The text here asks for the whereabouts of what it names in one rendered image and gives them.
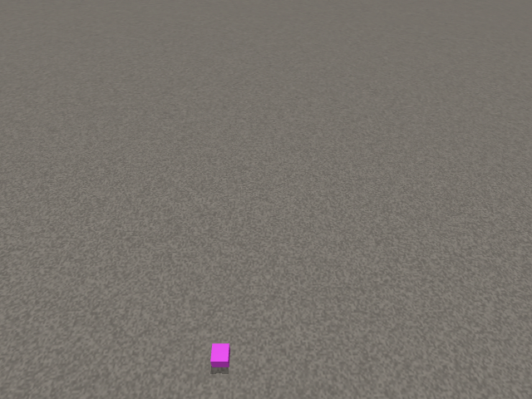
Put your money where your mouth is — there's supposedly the cube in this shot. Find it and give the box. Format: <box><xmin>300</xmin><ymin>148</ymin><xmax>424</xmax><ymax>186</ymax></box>
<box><xmin>210</xmin><ymin>343</ymin><xmax>230</xmax><ymax>367</ymax></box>

